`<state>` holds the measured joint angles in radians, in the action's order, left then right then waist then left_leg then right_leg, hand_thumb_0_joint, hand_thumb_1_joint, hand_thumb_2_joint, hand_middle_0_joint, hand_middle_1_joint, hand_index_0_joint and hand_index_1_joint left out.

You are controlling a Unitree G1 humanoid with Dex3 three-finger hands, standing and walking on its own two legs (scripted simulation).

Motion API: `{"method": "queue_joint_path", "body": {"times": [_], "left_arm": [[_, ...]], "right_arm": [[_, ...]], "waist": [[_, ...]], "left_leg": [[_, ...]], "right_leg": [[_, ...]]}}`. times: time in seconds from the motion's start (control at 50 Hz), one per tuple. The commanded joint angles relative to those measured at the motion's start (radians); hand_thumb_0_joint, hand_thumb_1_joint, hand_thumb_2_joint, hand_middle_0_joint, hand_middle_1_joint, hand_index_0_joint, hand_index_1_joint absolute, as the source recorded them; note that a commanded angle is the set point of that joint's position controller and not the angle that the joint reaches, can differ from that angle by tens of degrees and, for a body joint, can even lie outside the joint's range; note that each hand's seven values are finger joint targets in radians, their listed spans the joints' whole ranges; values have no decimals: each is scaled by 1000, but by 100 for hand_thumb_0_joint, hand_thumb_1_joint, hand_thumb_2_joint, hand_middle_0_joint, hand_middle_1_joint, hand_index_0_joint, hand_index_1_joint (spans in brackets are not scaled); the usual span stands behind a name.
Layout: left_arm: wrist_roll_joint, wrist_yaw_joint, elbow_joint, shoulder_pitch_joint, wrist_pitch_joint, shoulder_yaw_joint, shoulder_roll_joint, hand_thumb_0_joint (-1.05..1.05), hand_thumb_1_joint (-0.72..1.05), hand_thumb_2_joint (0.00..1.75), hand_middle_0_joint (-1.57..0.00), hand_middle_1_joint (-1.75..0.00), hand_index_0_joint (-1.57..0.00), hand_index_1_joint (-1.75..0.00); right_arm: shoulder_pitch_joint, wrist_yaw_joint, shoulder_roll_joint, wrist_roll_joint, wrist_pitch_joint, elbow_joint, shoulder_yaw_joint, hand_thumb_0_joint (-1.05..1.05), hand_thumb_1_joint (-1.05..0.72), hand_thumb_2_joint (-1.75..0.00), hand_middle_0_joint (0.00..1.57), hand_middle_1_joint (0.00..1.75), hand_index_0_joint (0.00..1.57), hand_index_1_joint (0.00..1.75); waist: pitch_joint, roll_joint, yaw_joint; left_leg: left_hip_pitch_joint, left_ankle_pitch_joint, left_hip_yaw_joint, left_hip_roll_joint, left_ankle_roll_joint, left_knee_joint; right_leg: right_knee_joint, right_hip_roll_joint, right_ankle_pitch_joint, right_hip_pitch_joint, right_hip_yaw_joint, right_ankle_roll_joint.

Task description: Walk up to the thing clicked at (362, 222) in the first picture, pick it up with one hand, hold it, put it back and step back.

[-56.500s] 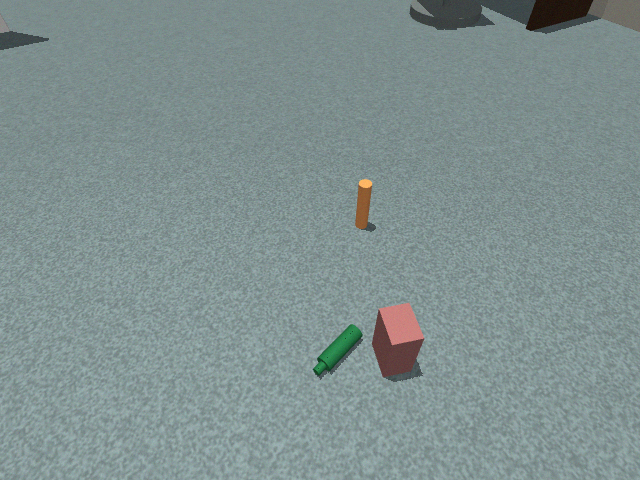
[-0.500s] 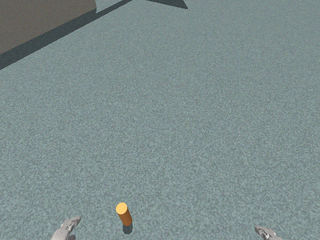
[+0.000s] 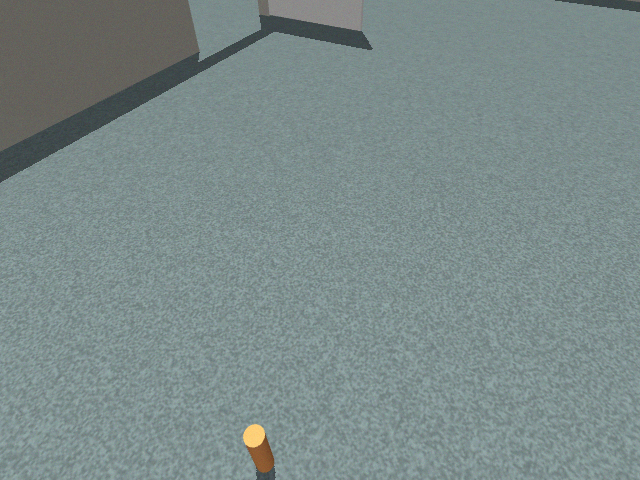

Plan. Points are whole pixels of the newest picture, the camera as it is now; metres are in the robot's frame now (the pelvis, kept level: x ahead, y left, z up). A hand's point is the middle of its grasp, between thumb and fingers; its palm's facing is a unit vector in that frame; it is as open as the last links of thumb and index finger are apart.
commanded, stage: stand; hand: left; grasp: from the side
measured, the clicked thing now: (260, 450) +0.35 +0.19 -0.66
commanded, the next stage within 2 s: step back in 1.58 s
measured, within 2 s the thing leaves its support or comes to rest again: neither
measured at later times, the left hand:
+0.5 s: hand out of the picture +0.04 +0.24 -0.16, palm faces -0.03 -0.94 -0.34, open 7.3 cm
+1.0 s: hand out of the picture +0.08 +0.23 -0.16, palm faces -0.04 -0.94 -0.33, open 7.3 cm
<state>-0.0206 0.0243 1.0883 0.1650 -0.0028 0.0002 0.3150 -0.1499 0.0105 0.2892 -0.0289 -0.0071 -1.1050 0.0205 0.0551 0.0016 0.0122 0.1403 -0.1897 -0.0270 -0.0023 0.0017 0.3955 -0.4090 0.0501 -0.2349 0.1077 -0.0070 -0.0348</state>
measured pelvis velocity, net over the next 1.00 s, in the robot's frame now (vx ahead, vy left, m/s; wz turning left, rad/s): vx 0.01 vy -0.01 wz -0.02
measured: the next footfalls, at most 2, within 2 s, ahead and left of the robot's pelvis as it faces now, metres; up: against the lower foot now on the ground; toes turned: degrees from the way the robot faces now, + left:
none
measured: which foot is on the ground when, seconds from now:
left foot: down 0.00-1.00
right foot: down 0.00-1.00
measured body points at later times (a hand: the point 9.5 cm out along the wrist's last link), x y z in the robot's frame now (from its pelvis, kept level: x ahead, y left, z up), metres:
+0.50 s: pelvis -0.01 -0.01 +0.00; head -0.01 -0.01 +0.45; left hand +0.04 +0.29 -0.14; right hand +0.04 -0.30 -0.14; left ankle +0.02 +0.12 -0.74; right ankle +0.00 -0.14 -0.74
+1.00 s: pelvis +0.01 -0.01 +0.00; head +0.02 -0.01 +0.45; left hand +0.08 +0.28 -0.13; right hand +0.07 -0.31 -0.14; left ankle +0.02 +0.12 -0.74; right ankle +0.00 -0.14 -0.74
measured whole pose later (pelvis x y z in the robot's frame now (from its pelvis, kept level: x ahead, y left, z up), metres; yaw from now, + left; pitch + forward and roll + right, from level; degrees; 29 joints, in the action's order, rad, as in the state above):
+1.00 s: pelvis +0.01 -0.01 +0.00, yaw -1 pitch -2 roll +0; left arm -0.01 0.01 1.15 0.11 -0.02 0.00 0.33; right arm -0.11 0.00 0.33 -0.01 -0.01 -1.16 0.01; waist 0.06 0.00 -0.01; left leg 0.12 -0.16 -0.04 -0.03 -0.02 0.32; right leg -0.33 0.02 -0.20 0.09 0.00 -0.02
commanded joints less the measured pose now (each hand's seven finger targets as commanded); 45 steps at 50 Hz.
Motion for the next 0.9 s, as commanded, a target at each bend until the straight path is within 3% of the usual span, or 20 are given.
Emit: {"method": "queue_joint_path", "body": {"times": [0.0,0.1,0.16,0.24,0.34,0.48,0.74,0.88], "left_arm": [[-3,7,-28,-32,-26,41,193,0,90,90,-20,-30,-20,-30],[-3,4,-8,-44,-28,40,197,0,90,90,-20,-30,-20,-30],[-3,4,-2,-49,-32,40,200,0,90,90,-20,-30,-20,-30],[-3,2,8,-48,-28,40,210,0,90,90,-20,-30,-20,-30],[-3,0,16,-44,-29,37,207,0,90,90,-20,-30,-20,-30],[2,-3,18,-49,-26,36,216,0,90,90,-20,-30,-20,-30],[6,-5,15,-59,-29,34,211,0,90,90,-20,-30,-20,-30],[7,-7,15,-72,-29,39,218,0,90,90,-20,-30,-20,-30]], "right_arm": [[39,10,209,2,-19,38,39,0,-90,-90,20,30,20,30],[45,5,207,4,-13,21,37,0,-90,-90,20,30,20,30],[47,3,211,6,-15,21,36,0,-90,-90,20,30,20,30],[49,3,221,6,-13,10,34,0,-90,-90,20,30,20,30],[62,2,224,9,-14,9,30,0,-90,-90,20,30,20,30],[49,2,236,10,-11,1,28,0,-90,-90,20,30,20,30],[58,2,247,14,-21,-1,23,0,-90,-90,20,30,20,30],[67,1,239,15,-18,-3,20,0,-90,-90,20,30,20,30]], "waist": [[-14,-4,-5],[-7,3,-10],[-22,1,-14],[-7,-10,-12],[-20,10,-9],[-22,-8,-16],[-61,1,-16],[-58,9,-17]], "left_leg": [[2,30,108,-100,14,-116],[6,-10,103,-99,13,-122],[-13,26,103,-103,14,-118],[8,-45,105,-104,9,-135],[-19,1,102,-109,13,-124],[3,-52,101,-115,15,-133],[-51,115,89,-128,15,-112],[-51,100,83,-127,10,-124]], "right_leg": [[105,68,54,36,71,46],[136,70,8,49,75,43],[140,75,38,46,81,43],[144,69,-22,56,83,45],[142,71,11,62,87,45],[143,71,-15,63,95,49],[127,78,141,29,91,47],[132,75,140,27,88,45]]}}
